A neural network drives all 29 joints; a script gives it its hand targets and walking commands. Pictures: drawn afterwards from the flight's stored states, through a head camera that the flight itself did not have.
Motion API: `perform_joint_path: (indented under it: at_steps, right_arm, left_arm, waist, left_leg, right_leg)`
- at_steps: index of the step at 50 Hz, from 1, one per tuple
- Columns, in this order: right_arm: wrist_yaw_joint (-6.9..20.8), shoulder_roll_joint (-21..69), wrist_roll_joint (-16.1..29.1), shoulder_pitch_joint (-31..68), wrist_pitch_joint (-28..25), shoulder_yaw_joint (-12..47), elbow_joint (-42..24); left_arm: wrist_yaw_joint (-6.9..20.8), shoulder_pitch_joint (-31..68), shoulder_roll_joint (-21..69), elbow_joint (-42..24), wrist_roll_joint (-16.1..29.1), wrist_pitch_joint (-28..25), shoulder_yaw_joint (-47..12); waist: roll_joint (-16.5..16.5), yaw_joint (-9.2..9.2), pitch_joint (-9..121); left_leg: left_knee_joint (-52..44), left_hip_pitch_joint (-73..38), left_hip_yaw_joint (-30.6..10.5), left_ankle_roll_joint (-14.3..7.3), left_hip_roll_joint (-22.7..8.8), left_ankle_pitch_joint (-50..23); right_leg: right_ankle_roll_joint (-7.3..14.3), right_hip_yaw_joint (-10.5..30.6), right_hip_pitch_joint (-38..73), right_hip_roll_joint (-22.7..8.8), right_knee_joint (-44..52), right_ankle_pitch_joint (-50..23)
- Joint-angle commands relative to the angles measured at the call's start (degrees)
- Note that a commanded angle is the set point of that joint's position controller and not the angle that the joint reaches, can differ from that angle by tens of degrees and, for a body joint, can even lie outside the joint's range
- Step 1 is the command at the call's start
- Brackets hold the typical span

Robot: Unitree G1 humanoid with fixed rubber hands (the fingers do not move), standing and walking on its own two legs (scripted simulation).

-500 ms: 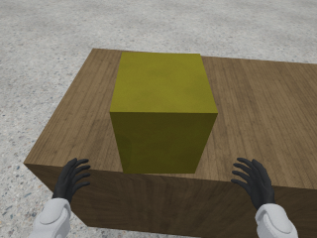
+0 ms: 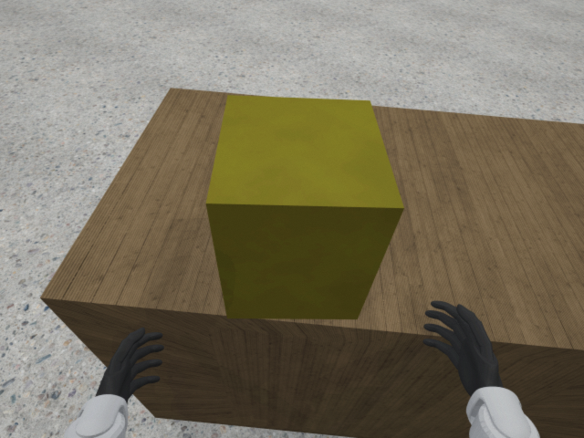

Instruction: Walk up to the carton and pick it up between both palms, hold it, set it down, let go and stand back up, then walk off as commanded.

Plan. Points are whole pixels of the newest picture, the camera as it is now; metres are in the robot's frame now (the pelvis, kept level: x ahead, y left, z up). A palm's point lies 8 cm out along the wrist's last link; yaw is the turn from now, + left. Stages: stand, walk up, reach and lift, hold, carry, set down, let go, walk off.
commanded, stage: set down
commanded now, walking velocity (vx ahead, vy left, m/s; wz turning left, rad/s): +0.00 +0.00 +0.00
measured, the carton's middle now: (296, 213) +0.41 +0.01 +0.09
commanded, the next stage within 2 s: let go in 0.10 s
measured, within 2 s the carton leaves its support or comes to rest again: neither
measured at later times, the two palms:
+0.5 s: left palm (120, 426) +0.16 +0.24 -0.07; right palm (474, 372) +0.21 -0.22 +0.03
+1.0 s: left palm (101, 433) +0.15 +0.26 -0.07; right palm (476, 372) +0.21 -0.22 +0.03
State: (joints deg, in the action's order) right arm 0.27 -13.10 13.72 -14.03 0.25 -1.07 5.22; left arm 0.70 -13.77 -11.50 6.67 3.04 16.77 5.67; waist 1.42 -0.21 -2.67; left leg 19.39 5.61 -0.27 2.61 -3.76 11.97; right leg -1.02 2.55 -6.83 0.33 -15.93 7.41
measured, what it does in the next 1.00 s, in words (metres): stands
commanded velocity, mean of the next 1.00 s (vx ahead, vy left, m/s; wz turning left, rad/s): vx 0.00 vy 0.00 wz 0.00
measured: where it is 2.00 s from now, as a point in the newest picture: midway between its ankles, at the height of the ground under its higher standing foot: outside the picture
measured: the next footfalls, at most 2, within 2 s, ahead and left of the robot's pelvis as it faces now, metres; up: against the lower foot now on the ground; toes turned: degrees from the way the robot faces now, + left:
right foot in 2.00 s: -0.05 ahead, -0.15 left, +0.00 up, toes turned +3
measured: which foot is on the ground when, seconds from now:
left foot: down 0.00-1.00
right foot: down 0.00-1.00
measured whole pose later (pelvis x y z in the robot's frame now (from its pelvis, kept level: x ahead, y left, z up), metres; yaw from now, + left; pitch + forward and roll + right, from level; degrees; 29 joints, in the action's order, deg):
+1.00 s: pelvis -0.01 +0.01 -0.01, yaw +0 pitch -3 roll -1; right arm 5.8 -18.2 3.8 -10.1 -9.5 0.3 13.3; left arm 3.5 -13.8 -14.4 26.0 -3.2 1.0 5.3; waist 1.4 0.3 -3.0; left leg 29.0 9.2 -0.3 2.2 -3.3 16.5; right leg -1.5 2.5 -10.6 -0.1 -25.8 12.1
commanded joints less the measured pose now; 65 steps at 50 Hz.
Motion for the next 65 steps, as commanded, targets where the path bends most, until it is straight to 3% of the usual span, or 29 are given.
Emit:
perform_joint_path:
  at_steps: [1, 6, 12, 18, 21, 26, 28, 31, 32, 34, 36, 38, 39, 40, 43, 44, 45, 47, 48, 51, 52, 53, 54, 55, 57, 59, 60, 63, 65]
  right_arm:
    - [-1.18, -4.46, -10.55, 1.70, 5.78, -0.91, 14.12]
    - [-1.32, -4.00, -12.23, 0.47, 5.69, -2.38, 17.64]
    - [-0.35, -5.27, -13.00, 2.06, 4.87, -3.27, 24.12]
    - [0.10, -4.29, -13.89, 3.73, 4.42, -2.31, 26.78]
    - [0.16, -4.18, -14.87, 4.05, 4.03, -3.00, 27.07]
    - [0.00, -4.32, -14.74, 4.27, 2.86, -2.61, 28.69]
    - [0.20, -4.39, -15.03, 5.09, 2.81, -2.72, 28.73]
    - [-0.05, -4.61, -14.82, 4.94, 2.79, -2.14, 29.54]
    - [-0.70, -15.77, -19.88, 2.44, -0.84, -5.28, 19.14]
    - [-0.38, -15.72, -20.33, 5.38, -3.22, -5.41, 15.83]
    - [0.05, -14.62, -19.51, 5.08, -3.29, -5.20, 15.72]
    - [0.67, -16.68, -19.00, 5.42, -3.69, -5.70, 13.96]
    - [0.53, -17.92, -18.98, 5.47, -3.84, -5.96, 13.57]
    - [0.43, -17.02, -18.58, 4.45, -3.71, -5.58, 13.99]
    - [0.76, -17.88, -18.06, 7.09, -4.33, -5.10, 12.21]
    - [0.71, -17.02, -17.69, 5.81, -4.39, -4.83, 13.05]
    - [0.38, -17.29, -17.44, 6.11, -4.32, -4.65, 13.31]
    - [0.10, -18.62, -17.69, 4.70, -3.85, -4.78, 13.11]
    - [0.33, -19.30, -17.46, 4.43, -3.82, -5.07, 12.37]
    - [0.43, -18.06, -17.15, 5.22, -4.04, -4.60, 11.92]
    - [0.50, -18.86, -17.29, 5.90, -4.06, -4.86, 11.80]
    - [0.24, -19.72, -17.00, 3.69, -4.05, -5.29, 12.71]
    - [-0.03, -19.16, -17.19, 4.14, -3.96, -5.05, 12.96]
    - [0.22, -18.46, -17.23, 4.82, -4.19, -4.91, 12.12]
    - [-0.04, -18.39, -16.97, 4.77, -4.20, -4.55, 12.34]
    - [0.00, -19.81, -17.01, 4.70, -4.39, -4.96, 12.35]
    - [-0.03, -18.70, -16.57, 3.89, -4.38, -4.60, 12.65]
    - [-0.23, -18.39, -16.87, 3.22, -4.14, -4.70, 12.43]
    - [-0.17, -19.01, -17.04, 5.45, -4.28, -4.34, 11.72]
  left_arm:
    - [0.93, 2.16, -1.00, 4.64, -2.81, -0.43, -3.62]
    - [0.88, 3.40, -1.19, 2.93, -4.05, -1.70, -3.30]
    - [0.24, 3.98, 1.13, 6.70, -5.77, -1.62, -4.44]
    - [0.44, 4.90, 0.88, 9.79, -6.82, -1.96, -3.73]
    - [0.08, 5.71, 0.88, 10.65, -7.08, -2.99, -3.57]
    - [0.15, 6.46, 0.22, 11.24, -7.75, -4.27, -3.78]
    - [-0.25, 6.29, 1.02, 12.56, -7.84, -4.60, -3.99]
    - [0.19, 5.61, 0.96, 13.96, -8.01, -4.51, -3.89]
    - [0.71, 2.01, -13.45, 14.38, -7.01, -11.85, 4.30]
    - [1.45, 1.19, -12.63, 15.88, -6.94, -14.84, 3.96]
    - [1.91, 1.25, -12.63, 16.05, -7.01, -16.18, 3.81]
    - [2.22, 2.14, -15.30, 16.03, -6.56, -17.19, 4.11]
    - [2.59, 0.43, -14.80, 16.41, -6.37, -17.52, 4.21]
    - [2.71, 0.13, -14.97, 16.80, -6.49, -17.68, 4.23]
    - [2.81, 4.45, -14.29, 17.66, -6.36, -17.95, 3.39]
    - [2.72, 4.29, -13.75, 18.00, -6.29, -18.00, 3.13]
    - [2.85, 4.76, -14.29, 17.95, -6.28, -18.27, 2.88]
    - [2.97, 2.49, -14.74, 18.23, -6.00, -18.20, 2.65]
    - [3.23, 1.74, -16.04, 18.39, -6.09, -17.97, 3.20]
    - [3.06, 2.84, -16.25, 19.63, -6.02, -18.17, 3.31]
    - [3.09, 3.16, -16.87, 20.31, -6.04, -18.28, 3.29]
    - [3.03, 4.10, -16.65, 20.08, -5.90, -18.34, 2.77]
    - [3.16, 1.79, -15.77, 20.86, -5.75, -18.54, 2.75]
    - [3.03, 3.13, -16.67, 20.78, -5.80, -18.45, 2.73]
    - [2.84, 2.28, -16.63, 21.14, -5.58, -18.47, 2.83]
    - [3.01, 2.24, -16.11, 22.28, -5.45, -18.51, 2.39]
    - [3.04, 2.67, -16.98, 21.81, -5.20, -18.59, 2.90]
    - [3.07, 2.94, -17.65, 22.58, -5.45, -18.56, 2.83]
    - [3.08, 2.13, -17.63, 22.84, -5.41, -18.70, 2.87]
  waist:
    - [-3.10, 0.99, -5.00]
    - [-5.19, 1.46, -4.94]
    - [-11.19, 2.47, -7.41]
    - [-9.00, 1.90, -8.94]
    - [-9.87, 1.92, -9.68]
    - [-8.90, 2.16, -8.56]
    - [-10.54, 2.04, -9.66]
    - [-8.85, 1.38, -9.62]
    - [-10.68, -0.93, -3.44]
    - [-13.00, -2.12, -4.42]
    - [-11.44, -1.61, -6.93]
    - [-9.77, -1.37, -6.76]
    - [-10.76, -2.32, -7.18]
    - [-10.71, -1.63, -6.19]
    - [-10.21, -1.14, -2.02]
    - [-12.91, -0.75, 0.94]
    - [-12.13, -0.99, 0.65]
    - [-13.99, -1.37, -0.96]
    - [-11.79, -1.57, -0.78]
    - [-12.84, -1.39, -6.65]
    - [-9.58, -1.43, -4.12]
    - [-12.85, 0.02, -3.62]
    - [-12.43, -1.14, -5.45]
    - [-13.52, -0.18, -3.51]
    - [-11.78, -1.72, -3.51]
    - [-13.02, -1.20, -4.00]
    - [-11.39, -0.81, -1.28]
    - [-13.09, -0.11, -4.40]
    - [-11.82, -1.74, -4.27]
  left_leg:
    - [-4.71, -1.32, 6.59, 1.70, 5.24, 0.23]
    - [-5.40, -1.35, 5.90, 1.42, 4.99, 1.91]
    - [-6.66, 1.49, 5.38, 2.07, 3.95, 3.06]
    - [-6.72, 3.81, 6.34, 1.41, 4.39, 6.35]
    - [-8.05, 5.25, 6.18, 0.89, 4.13, 9.13]
    - [-6.40, 2.27, 5.63, 1.05, 4.37, 7.16]
    - [-7.37, 4.22, 5.28, 0.87, 3.97, 8.19]
    - [-7.08, 3.47, 5.87, 0.71, 4.35, 7.01]
    - [0.28, 10.30, 0.65, -3.39, 1.93, 4.22]
    - [-1.62, 16.97, -0.05, -4.35, 1.89, 20.09]
    - [0.07, 18.04, -0.30, -4.18, 2.47, 24.19]
    - [-0.64, 19.31, -2.91, -4.62, 0.87, 29.33]
    - [0.02, 19.86, -2.67, -4.69, 1.12, 29.08]
    - [1.01, 18.88, -1.68, -4.60, 1.47, 28.47]
    - [1.69, 15.37, -2.37, -4.59, 0.18, 15.91]
    - [1.95, 13.52, -1.72, -4.82, 0.39, 14.49]
    - [2.53, 12.16, -1.38, -4.60, 0.48, 13.45]
    - [0.89, 15.18, -1.88, -4.85, 0.52, 24.06]
    - [-0.13, 17.70, -2.34, -4.66, 0.61, 28.41]
    - [0.86, 18.86, -2.07, -4.44, 0.32, 22.80]
    - [1.99, 16.37, -2.29, -4.35, 0.10, 19.76]
    - [1.93, 15.18, -1.30, -4.38, 0.77, 19.33]
    - [2.89, 14.69, -1.01, -4.62, 0.71, 17.69]
    - [2.22, 14.06, -1.63, -4.74, 0.48, 18.34]
    - [1.03, 14.14, -2.85, -5.09, -0.71, 16.62]
    - [1.00, 14.01, -2.68, -4.91, -0.68, 17.13]
    - [2.99, 11.53, -1.46, -4.66, -0.16, 13.04]
    - [2.03, 14.03, -1.52, -5.07, 0.03, 17.32]
    - [1.76, 14.32, -2.36, -4.78, -0.56, 17.37]
  right_leg:
    - [3.61, -2.01, 4.53, 1.95, 3.64, 6.04]
    - [3.77, -2.34, 4.52, 1.74, 2.93, 7.32]
    - [4.52, -2.58, 5.91, 2.83, 0.91, 7.76]
    - [3.87, -2.77, 6.40, 2.57, 0.95, 9.36]
    - [3.86, -3.05, 6.75, 2.65, 0.07, 11.14]
    - [4.15, -3.16, 4.54, 2.41, 0.45, 10.88]
    - [4.29, -3.33, 6.07, 3.00, -0.12, 11.44]
    - [4.20, -3.11, 5.61, 2.53, 0.42, 11.18]
    - [0.61, 0.36, -1.09, -2.00, -7.78, 6.35]
    - [-0.11, -0.15, -2.68, -1.01, -7.04, 11.07]
    - [0.67, 2.26, -8.28, -1.40, -5.43, 18.37]
    - [0.76, 0.82, -9.12, -0.70, -7.42, 19.06]
    - [0.68, 1.61, -9.32, -0.59, -7.46, 18.32]
    - [0.66, 1.65, -9.84, -0.85, -7.35, 18.69]
    - [0.15, 0.24, -5.53, -0.78, -10.45, 4.66]
    - [0.27, 1.34, -4.03, -1.33, -10.01, 4.38]
    - [0.52, 1.15, -5.51, -1.22, -9.37, 5.63]
    - [0.98, 1.68, -6.27, -1.26, -9.75, 12.72]
    - [0.90, 0.35, -4.91, -0.36, -10.70, 13.84]
    - [1.13, 1.70, -7.25, -1.40, -9.17, 10.44]
    - [0.92, 1.08, -6.58, -1.72, -9.05, 8.48]
    - [0.96, 2.18, -7.50, -1.89, -9.62, 9.68]
    - [1.10, 2.69, -8.72, -2.03, -8.43, 10.28]
    - [0.98, 2.12, -7.82, -2.25, -8.90, 9.21]
    - [0.97, 1.45, -6.78, -2.12, -9.76, 7.23]
    - [0.91, 1.66, -6.34, -2.33, -9.46, 6.29]
    - [1.02, 1.95, -5.89, -2.48, -8.81, 5.15]
    - [1.36, 2.35, -7.37, -2.88, -8.14, 7.69]
    - [1.43, 1.97, -7.72, -2.28, -8.64, 7.87]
